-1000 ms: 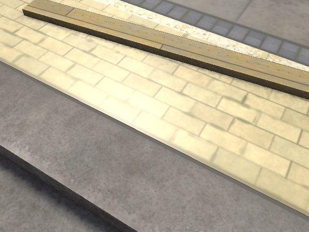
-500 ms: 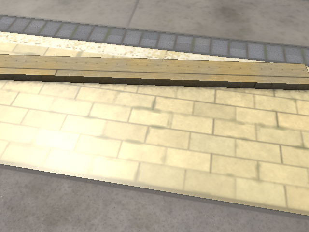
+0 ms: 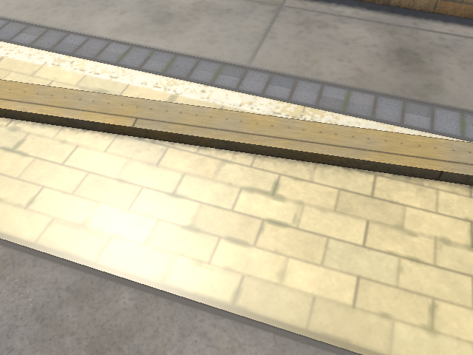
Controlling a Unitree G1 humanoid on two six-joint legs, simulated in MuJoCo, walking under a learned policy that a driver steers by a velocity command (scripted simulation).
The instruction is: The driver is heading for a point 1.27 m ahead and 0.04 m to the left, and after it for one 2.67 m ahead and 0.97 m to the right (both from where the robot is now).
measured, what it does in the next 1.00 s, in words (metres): climbs: right foot 0.14 m higher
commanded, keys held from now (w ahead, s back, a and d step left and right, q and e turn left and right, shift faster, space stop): q+shift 0.24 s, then e+shift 0.14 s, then w+e+shift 0.44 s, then w+q+shift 0.18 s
